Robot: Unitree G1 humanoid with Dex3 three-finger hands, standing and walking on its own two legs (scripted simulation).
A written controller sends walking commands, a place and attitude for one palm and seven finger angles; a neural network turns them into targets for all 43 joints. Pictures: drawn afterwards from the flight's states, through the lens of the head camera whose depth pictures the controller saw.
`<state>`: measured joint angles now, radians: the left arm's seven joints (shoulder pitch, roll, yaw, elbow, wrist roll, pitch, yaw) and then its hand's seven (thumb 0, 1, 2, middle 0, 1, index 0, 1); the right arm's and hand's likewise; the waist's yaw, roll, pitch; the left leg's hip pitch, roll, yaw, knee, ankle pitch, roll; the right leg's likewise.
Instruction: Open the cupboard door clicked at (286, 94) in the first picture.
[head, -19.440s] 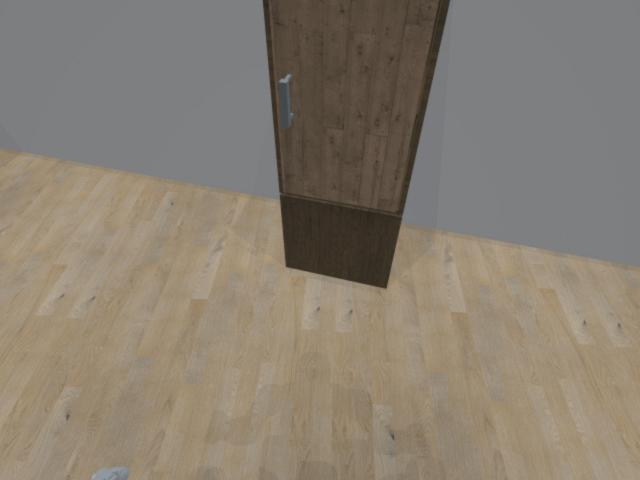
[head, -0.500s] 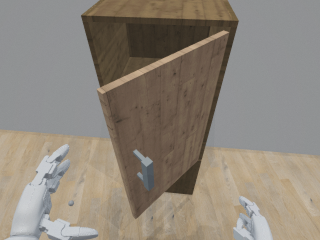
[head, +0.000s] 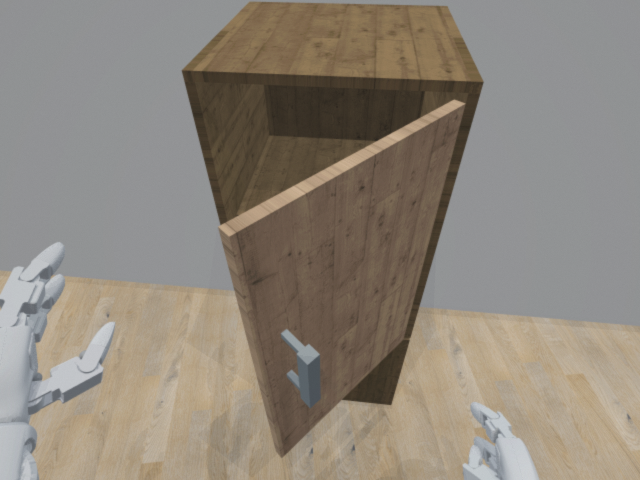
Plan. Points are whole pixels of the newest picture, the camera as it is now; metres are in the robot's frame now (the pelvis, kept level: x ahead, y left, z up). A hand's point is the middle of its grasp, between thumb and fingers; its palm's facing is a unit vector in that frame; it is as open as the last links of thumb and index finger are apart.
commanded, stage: draw the hand back to the body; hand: left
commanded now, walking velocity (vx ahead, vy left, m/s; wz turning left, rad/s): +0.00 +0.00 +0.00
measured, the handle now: (300, 368) +0.27 +0.06 -0.01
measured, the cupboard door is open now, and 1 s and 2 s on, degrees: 50 50 50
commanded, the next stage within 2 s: step back with the hand held close in 0.44 s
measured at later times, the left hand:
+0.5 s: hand (90, 348) +0.18 +0.24 +0.16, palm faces +0.46 -0.80 -0.39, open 7.5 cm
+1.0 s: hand (84, 360) +0.18 +0.24 +0.15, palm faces +0.31 -0.80 -0.51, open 7.4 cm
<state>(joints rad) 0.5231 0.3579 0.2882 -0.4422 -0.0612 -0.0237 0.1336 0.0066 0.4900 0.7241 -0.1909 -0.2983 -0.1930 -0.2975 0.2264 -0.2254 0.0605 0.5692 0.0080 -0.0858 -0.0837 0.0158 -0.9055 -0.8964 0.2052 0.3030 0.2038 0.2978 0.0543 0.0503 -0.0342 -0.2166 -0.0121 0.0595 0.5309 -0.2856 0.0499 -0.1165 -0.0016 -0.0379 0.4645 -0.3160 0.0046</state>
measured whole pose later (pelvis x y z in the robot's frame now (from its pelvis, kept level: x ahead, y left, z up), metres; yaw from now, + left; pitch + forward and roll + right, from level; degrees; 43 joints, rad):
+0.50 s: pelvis +0.00 -0.03 +0.01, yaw +0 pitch -4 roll -1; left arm 0.48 0.34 0.33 -0.40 -0.07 -0.06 0.12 0.02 0.88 0.90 -0.21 -0.30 -0.21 -0.30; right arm 0.20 -0.24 0.03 0.63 0.00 -0.09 -0.08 0.02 -0.91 -0.90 0.20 0.30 0.20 0.30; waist 0.06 0.06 0.01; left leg -0.12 0.01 0.05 0.43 -0.23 0.02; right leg -0.03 0.03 -0.04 0.36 -0.26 -0.03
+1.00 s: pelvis -0.04 -0.01 +0.00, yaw -3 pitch +0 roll -1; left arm 0.57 0.44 0.41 -0.49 -0.05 -0.13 0.13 0.02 0.89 0.90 -0.21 -0.30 -0.21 -0.30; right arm 0.17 -0.24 -0.01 0.54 0.02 0.04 -0.09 0.01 -0.91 -0.90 0.20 0.30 0.20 0.30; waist -0.01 0.02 0.04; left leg -0.29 0.03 0.09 0.47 -0.18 0.04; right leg -0.21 0.03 0.00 0.41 -0.20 -0.01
